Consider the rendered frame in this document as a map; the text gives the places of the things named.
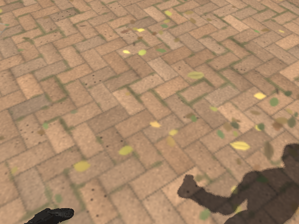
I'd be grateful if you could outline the left robot hand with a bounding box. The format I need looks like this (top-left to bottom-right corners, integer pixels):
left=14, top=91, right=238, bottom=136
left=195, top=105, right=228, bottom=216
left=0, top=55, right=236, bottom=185
left=24, top=208, right=74, bottom=224

